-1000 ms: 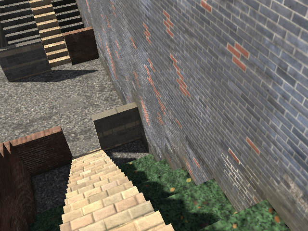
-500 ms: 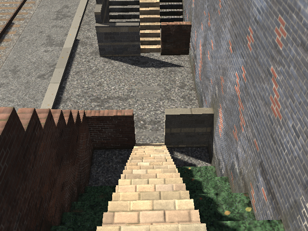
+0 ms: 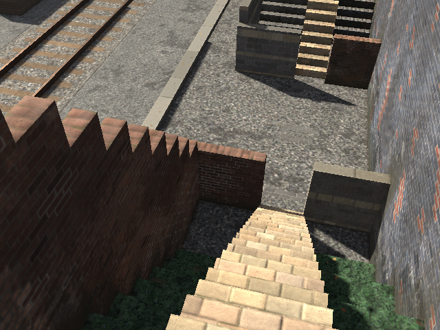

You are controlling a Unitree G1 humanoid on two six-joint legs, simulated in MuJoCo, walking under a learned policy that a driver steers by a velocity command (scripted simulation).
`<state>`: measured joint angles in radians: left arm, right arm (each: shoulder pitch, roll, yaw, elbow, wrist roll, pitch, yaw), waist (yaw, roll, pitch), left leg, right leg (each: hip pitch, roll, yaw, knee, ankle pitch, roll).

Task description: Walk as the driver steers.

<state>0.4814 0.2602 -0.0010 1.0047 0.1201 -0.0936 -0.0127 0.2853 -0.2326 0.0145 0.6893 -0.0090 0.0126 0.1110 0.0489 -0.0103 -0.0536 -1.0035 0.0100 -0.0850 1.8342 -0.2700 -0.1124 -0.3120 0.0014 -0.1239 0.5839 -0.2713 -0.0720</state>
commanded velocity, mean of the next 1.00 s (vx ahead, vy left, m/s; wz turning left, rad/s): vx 0.01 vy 0.00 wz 0.04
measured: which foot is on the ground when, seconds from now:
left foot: up 0.00-0.16, down 0.18-1.00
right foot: down 0.00-1.00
